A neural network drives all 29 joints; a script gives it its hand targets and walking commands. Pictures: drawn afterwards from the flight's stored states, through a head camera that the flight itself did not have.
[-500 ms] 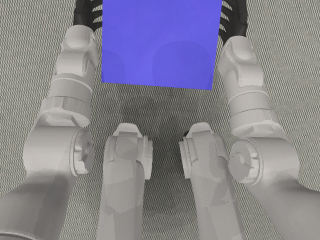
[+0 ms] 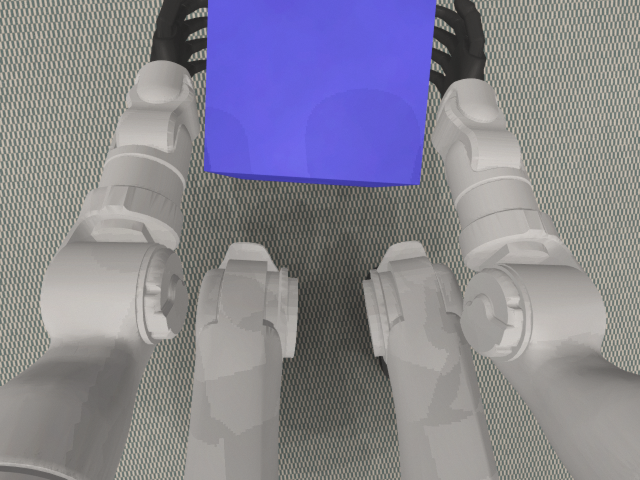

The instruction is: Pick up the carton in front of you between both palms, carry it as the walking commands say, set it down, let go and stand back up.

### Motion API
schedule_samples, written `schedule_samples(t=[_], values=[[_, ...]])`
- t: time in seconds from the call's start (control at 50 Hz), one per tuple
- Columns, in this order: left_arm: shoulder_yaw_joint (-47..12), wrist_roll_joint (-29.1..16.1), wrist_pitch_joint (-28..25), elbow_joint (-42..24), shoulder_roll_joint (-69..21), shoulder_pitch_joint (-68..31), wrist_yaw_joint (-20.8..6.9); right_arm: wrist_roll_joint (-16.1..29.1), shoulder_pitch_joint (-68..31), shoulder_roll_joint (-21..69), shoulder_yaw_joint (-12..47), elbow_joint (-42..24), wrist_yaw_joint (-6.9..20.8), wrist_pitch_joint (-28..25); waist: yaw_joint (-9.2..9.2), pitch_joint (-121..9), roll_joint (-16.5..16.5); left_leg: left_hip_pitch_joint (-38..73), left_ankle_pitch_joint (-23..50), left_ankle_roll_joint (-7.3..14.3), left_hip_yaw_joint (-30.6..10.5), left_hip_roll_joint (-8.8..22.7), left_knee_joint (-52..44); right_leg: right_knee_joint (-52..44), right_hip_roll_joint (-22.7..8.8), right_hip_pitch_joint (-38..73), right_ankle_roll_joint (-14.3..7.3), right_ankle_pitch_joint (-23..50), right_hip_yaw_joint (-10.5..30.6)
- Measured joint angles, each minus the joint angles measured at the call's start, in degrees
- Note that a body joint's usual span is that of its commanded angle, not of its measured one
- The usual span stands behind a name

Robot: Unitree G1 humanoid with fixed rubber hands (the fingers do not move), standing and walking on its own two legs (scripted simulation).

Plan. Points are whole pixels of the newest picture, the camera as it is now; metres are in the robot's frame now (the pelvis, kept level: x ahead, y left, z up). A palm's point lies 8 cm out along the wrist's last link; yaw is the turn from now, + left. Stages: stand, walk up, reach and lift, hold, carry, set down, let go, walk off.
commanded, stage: set down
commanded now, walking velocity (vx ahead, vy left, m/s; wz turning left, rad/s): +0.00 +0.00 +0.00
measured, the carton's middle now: (314, 101) +0.49 +0.03 -0.24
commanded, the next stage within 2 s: let go in 1.90 s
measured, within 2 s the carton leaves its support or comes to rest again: rests again in 0.04 s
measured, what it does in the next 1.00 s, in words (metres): stands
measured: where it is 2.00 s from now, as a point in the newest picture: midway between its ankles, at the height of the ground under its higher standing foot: (324, 343)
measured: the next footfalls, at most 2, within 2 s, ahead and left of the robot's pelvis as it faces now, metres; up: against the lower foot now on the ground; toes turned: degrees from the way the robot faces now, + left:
none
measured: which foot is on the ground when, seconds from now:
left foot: down 0.00-1.00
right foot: down 0.00-1.00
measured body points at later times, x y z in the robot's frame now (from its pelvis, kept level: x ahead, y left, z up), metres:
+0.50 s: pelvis -0.01 +0.00 -0.01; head +0.34 +0.03 +0.28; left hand +0.52 +0.18 -0.18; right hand +0.51 -0.13 -0.17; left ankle +0.11 +0.12 -0.34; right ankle +0.11 -0.12 -0.34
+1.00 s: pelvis +0.00 +0.00 +0.00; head +0.35 +0.02 +0.27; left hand +0.53 +0.22 -0.16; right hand +0.51 -0.17 -0.16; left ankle +0.11 +0.12 -0.34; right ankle +0.11 -0.12 -0.34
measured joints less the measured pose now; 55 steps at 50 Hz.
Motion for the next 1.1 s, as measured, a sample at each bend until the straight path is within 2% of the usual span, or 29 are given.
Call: schedule_samples(t=[0.18,0.46,0.56,0.64,0.74,0.82,0.9,0.98,1.04,1.1], values=[[-0.4,-0.2,-0.9,1.8,0.4,-1.1,-1.0,0.2,-0.6,-1.2,-0.1,1.7,1.7,-0.9,0.13,1.2,0.0,-0.1,-0.5,0.8,0.6,0.8,1.3,1.1,-0.7,0.0,-0.2,-0.5,-0.3],[2.8,2.9,-1.1,3.5,1.2,-3.2,-3.9,-3.3,-3.3,-2.1,-2.9,4.4,5.7,-1.5,-0.01,2.9,-0.1,-0.2,0.6,1.4,0.9,1.7,1.5,1.3,-1.7,-0.1,-0.7,0.7,-0.9],[2.6,3.1,-1.8,4.1,1.7,-3.7,-4.4,-3.6,-4.1,-2.6,-2.6,5.5,6.2,-2.0,-0.08,3.5,-0.2,-0.2,0.9,1.4,0.9,2.0,1.5,1.3,-2.0,0.0,-0.8,1.0,-1.1],[2.2,1.4,-4.4,5.4,2.7,-3.7,-3.9,-1.5,-5.0,-4.1,0.9,8.5,5.8,-4.0,-0.30,4.5,-0.1,0.0,1.0,1.5,0.9,2.3,1.7,1.3,-2.4,0.2,-0.7,1.2,-1.3],[-2.2,-5.3,-7.2,6.1,6.9,-1.8,-1.7,6.0,-4.1,-8.4,7.5,10.6,3.7,-6.2,-0.50,6.1,0.0,-0.1,1.0,2.0,1.4,3.0,1.5,1.3,-3.3,0.2,-1.1,1.1,-1.5],[-6.6,-11.4,-7.9,3.6,10.0,-0.1,-1.8,12.0,-2.4,-11.1,12.4,8.9,3.3,-7.3,-0.61,6.8,0.2,-0.4,0.8,2.5,1.9,3.5,1.7,1.5,-4.1,-0.1,-1.5,0.8,-1.6],[-8.6,-14.6,-7.5,-0.6,11.0,0.9,-1.9,14.8,-0.3,-11.6,14.9,4.2,2.6,-7.0,-0.68,6.0,0.4,-1.0,0.7,2.6,1.9,3.8,1.8,1.6,-4.6,-0.6,-1.8,0.7,-1.9],[-7.9,-14.3,-6.0,-5.7,10.3,2.5,-1.7,15.0,2.4,-10.9,15.2,-2.1,1.6,-5.4,-0.69,4.2,0.5,-0.5,0.6,2.5,1.8,3.9,1.1,1.0,-4.8,-0.3,-2.2,0.6,-2.1],[-6.3,-12.5,-4.1,-9.8,9.2,5.0,-1.7,14.1,5.0,-9.8,14.6,-6.9,0.9,-3.5,-0.69,1.8,0.5,1.2,0.1,2.4,1.7,3.9,-0.6,-0.8,-4.9,1.3,-2.5,0.3,-2.1],[-4.2,-10.3,-2.5,-11.3,7.9,7.3,-2.1,12.1,6.9,-8.1,13.1,-9.0,0.5,-1.7,-0.76,-1.6,0.7,3.3,-0.1,2.4,1.7,4.0,-3.7,-3.8,-4.9,3.3,-2.7,0.3,-2.0]])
